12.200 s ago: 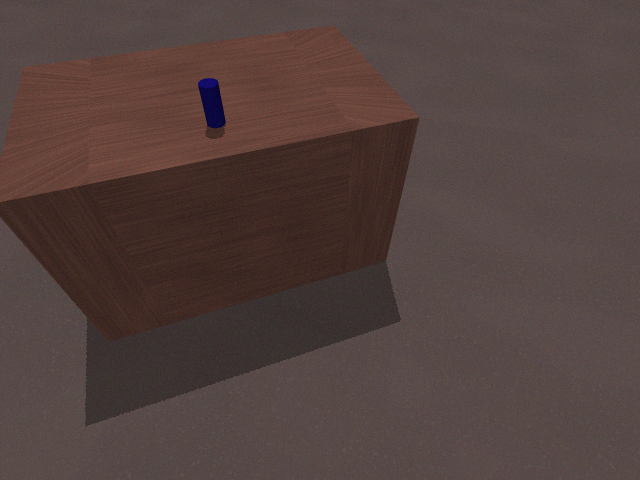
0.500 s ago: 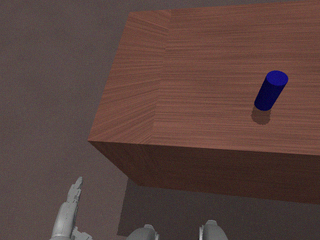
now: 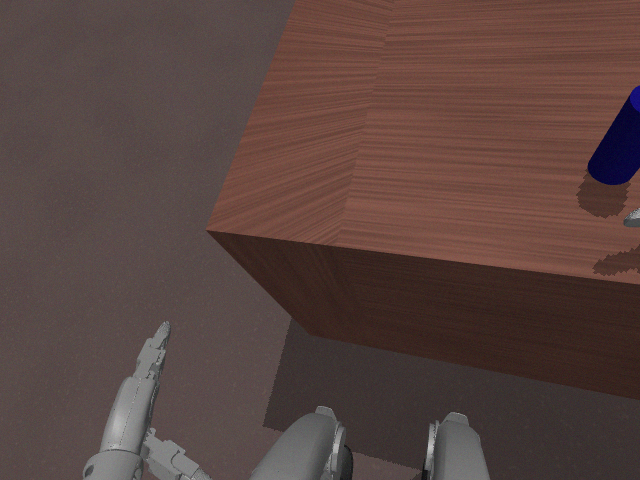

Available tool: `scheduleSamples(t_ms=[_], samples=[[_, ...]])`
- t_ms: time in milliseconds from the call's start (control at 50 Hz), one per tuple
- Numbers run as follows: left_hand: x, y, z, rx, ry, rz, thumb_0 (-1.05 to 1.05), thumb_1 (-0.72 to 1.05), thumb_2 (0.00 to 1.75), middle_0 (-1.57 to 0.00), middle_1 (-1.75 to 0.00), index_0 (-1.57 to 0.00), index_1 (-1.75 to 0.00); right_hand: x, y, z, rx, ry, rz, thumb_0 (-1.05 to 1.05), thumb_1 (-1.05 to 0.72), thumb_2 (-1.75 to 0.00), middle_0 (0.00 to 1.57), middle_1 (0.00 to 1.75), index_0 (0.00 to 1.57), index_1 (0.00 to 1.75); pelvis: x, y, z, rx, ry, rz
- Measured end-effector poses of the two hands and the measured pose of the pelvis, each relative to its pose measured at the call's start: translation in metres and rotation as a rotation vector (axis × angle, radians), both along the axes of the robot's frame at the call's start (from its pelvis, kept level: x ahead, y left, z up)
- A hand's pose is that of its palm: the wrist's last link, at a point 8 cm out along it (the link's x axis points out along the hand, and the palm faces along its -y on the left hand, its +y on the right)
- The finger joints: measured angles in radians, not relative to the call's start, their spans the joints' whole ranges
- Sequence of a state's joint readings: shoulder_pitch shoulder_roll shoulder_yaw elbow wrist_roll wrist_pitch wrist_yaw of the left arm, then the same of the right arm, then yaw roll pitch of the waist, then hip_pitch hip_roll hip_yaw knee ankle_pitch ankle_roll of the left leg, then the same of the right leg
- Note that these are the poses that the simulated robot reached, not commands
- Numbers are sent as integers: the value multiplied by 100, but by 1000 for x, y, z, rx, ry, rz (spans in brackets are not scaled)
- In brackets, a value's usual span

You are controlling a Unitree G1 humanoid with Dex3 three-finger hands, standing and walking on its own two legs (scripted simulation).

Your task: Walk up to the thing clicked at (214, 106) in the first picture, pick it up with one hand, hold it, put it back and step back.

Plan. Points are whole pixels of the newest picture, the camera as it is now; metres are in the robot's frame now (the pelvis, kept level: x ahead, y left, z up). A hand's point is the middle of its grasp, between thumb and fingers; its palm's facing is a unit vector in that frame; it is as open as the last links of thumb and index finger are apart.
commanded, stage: close in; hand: right
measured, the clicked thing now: (631, 138) +0.52 -0.26 +0.04
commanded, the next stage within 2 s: rest palm in 0.28 s
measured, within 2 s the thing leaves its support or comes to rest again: leaves its support in 1.52 s
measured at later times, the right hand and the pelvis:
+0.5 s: hand (633, 146) +0.51 -0.26 +0.04, palm faces +0.24 +0.97 +0.03, open 17.7 cm; pelvis +0.02 +0.00 +0.01, yaw +0 degrees
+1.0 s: hand (630, 131) +0.52 -0.25 +0.05, palm faces +0.26 +0.97 +0.02, open 13.4 cm; pelvis +0.01 +0.01 +0.01, yaw +0 degrees
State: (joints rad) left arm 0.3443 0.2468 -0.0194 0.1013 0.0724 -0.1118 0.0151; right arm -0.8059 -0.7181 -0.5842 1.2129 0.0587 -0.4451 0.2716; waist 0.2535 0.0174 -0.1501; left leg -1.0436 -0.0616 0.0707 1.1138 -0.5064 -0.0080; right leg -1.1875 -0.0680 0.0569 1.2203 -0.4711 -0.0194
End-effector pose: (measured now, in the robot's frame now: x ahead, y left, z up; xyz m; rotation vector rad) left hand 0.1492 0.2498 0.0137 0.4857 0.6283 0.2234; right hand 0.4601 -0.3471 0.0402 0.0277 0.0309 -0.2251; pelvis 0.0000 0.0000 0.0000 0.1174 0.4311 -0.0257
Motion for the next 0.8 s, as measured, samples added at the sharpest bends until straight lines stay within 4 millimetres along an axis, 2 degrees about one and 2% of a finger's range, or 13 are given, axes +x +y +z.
scheduleSamples(t_ms=[80,220,400,620,700,800], samples=[[2,-2,6,-33,-35,0,-1,-50,2,-6,-5,-8,-3,4,12,6,12,27,-3,-2,60,-7,2,7,2,6,2,-1,3,-3,-7,5],[-3,3,8,-51,-18,18,-1,-50,2,-6,-5,-8,-3,5,19,4,19,39,-41,-2,60,-6,3,6,3,6,7,1,5,-14,-13,10],[13,5,13,-41,-14,7,-1,-51,2,-6,-5,-7,-3,10,35,0,13,23,-20,-2,60,-5,2,6,3,6,15,3,6,-17,-8,3],[14,8,8,-87,7,35,-1,-54,5,-6,-4,-5,-5,11,53,6,6,34,-17,-2,56,-7,4,7,4,7,22,2,11,-27,-21,12],[13,9,11,-93,2,36,-1,-54,5,-6,-5,-5,-5,2,48,2,17,54,-51,-2,54,-9,12,12,12,12,21,3,12,-31,-30,12],[15,7,13,-77,-13,17,-1,-53,4,-6,-5,-6,-4,1,45,1,0,35,-47,-2,52,-13,31,24,31,23,15,6,10,-31,-31,2]])
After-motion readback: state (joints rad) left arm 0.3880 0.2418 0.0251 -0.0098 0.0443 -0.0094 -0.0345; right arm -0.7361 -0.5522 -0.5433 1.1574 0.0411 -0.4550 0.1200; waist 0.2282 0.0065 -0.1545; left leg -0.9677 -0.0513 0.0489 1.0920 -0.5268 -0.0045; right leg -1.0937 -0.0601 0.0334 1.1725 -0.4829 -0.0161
